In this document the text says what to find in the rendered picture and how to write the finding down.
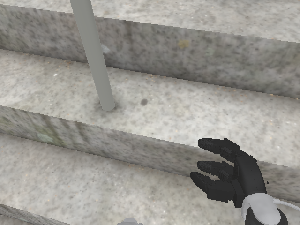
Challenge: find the right robot hand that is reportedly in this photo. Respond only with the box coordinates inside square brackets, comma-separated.
[190, 138, 269, 208]

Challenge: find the right robot forearm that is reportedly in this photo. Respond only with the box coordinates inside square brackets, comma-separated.
[241, 192, 288, 225]

